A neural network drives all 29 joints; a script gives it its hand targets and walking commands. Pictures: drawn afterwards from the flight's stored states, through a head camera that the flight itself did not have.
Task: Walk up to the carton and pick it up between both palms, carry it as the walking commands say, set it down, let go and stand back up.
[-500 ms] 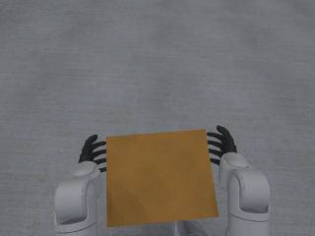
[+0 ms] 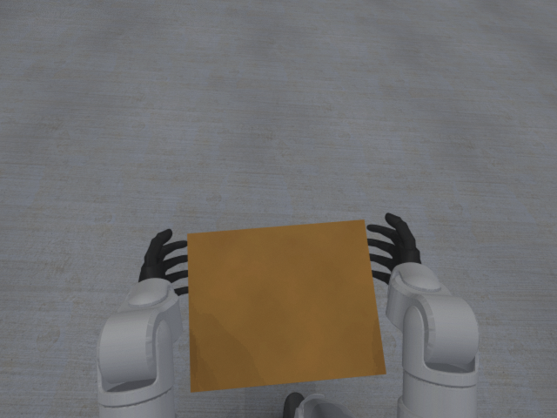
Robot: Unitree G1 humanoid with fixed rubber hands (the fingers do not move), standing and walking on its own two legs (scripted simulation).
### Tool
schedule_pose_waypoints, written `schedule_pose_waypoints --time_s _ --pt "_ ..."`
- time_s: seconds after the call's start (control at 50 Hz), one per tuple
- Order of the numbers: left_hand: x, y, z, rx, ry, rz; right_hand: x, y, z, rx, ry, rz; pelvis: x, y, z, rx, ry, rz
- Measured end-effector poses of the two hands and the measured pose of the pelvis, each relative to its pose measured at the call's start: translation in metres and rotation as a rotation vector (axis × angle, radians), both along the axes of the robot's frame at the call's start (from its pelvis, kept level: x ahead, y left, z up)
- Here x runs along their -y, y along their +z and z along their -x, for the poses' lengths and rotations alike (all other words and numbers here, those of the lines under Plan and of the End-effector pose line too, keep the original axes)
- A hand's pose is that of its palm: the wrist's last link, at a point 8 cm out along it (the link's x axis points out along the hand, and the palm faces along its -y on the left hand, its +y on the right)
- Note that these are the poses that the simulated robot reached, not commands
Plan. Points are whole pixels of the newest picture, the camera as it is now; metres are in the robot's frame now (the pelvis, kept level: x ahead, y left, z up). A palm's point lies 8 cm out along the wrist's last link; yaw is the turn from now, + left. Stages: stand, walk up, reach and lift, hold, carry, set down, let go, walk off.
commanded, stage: carry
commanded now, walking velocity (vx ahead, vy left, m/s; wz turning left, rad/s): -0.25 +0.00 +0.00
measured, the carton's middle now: (281, 298) +0.29 -0.01 +0.00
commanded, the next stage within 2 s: none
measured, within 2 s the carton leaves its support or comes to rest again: neither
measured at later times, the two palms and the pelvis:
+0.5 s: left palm out of the picture +0.06 +0.09 +0.09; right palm out of the picture +0.04 -0.21 +0.10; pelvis -0.21 -0.04 +0.00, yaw -1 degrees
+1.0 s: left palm out of the picture -0.16 +0.08 +0.09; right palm out of the picture -0.17 -0.23 +0.09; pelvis -0.42 -0.07 +0.00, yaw +0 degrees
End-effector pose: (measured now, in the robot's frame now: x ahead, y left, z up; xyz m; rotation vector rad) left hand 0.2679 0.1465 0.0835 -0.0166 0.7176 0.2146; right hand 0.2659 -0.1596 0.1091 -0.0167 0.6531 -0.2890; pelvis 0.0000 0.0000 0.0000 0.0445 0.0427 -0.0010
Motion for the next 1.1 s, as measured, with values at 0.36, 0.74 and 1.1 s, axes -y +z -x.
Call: schedule_pose_waypoints --time_s 0.36,0.74,1.1 --pt "0.035 0.008 0.156 -0.044 0.018 -0.063 0.036 -0.021 0.154 -0.052 0.021 -0.066 0.036 0.002 0.150 0.005 -0.015 0.022" --pt "0.014 0.007 0.331 -0.019 0.091 -0.010 0.015 -0.005 0.306 -0.031 0.100 -0.014 0.038 0.005 0.308 0.006 0.007 0.046" --pt "0.082 0.009 0.466 -0.013 -0.046 -0.056 0.083 -0.011 0.480 -0.021 -0.042 -0.059 0.069 0.004 0.466 0.004 -0.004 0.001"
